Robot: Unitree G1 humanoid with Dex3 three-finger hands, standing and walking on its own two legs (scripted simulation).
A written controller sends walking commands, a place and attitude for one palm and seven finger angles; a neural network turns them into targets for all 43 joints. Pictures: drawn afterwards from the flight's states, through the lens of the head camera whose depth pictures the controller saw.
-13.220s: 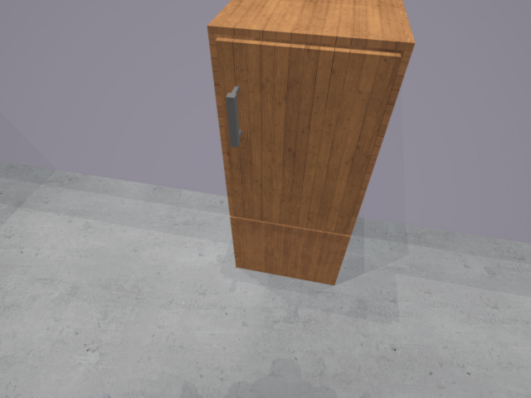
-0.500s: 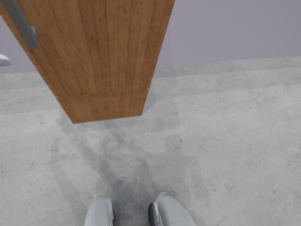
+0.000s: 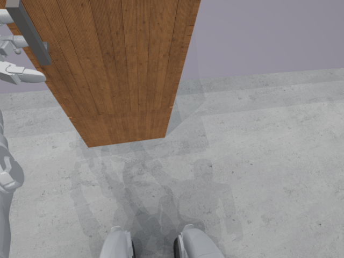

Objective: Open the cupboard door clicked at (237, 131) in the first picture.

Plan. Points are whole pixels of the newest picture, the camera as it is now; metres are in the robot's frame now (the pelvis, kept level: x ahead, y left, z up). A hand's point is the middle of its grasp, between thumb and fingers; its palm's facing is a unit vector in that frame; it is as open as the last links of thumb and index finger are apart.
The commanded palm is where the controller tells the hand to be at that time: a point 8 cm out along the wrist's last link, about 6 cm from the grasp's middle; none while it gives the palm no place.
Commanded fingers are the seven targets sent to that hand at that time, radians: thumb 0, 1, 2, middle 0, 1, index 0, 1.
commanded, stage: slide the fingers in behind the handle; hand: left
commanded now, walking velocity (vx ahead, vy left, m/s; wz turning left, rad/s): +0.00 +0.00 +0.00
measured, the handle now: (32, 30) +0.59 +0.23 +0.10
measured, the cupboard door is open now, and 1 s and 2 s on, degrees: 0 0 1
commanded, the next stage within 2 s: close the thumb around the handle in 0.94 s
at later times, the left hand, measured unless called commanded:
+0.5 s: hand (35, 51) +0.53 +0.22 +0.11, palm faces +0.07 -1.00 -0.01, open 14.0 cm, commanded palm +0.51 +0.26 +0.10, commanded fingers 0.00 -0.50 0.30 -0.30 -1.20 -0.30 -1.20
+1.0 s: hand (34, 51) +0.53 +0.22 +0.11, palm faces +0.07 -1.00 +0.00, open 14.0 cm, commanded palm +0.51 +0.26 +0.10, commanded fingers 0.00 -0.50 0.30 -0.30 -1.20 -0.30 -1.20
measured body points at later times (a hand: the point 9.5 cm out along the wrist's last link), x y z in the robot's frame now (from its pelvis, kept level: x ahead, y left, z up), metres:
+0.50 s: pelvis +0.00 -0.01 +0.00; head +0.13 +0.02 +0.43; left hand +0.52 +0.27 +0.11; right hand -0.02 -0.27 -0.10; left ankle +0.03 +0.11 -0.67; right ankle -0.01 -0.14 -0.67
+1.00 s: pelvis +0.00 -0.01 +0.00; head +0.13 +0.01 +0.43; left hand +0.52 +0.27 +0.11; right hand -0.03 -0.27 -0.10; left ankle +0.03 +0.11 -0.67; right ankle -0.01 -0.14 -0.67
